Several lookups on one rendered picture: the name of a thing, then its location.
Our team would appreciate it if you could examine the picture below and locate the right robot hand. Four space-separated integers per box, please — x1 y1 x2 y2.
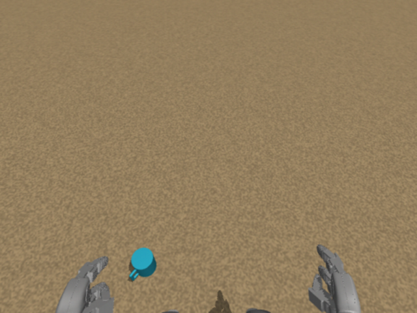
308 245 361 313

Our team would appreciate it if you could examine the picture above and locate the left robot hand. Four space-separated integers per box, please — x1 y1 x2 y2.
55 256 114 313

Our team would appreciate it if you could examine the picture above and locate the mug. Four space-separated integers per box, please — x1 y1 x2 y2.
129 248 156 280

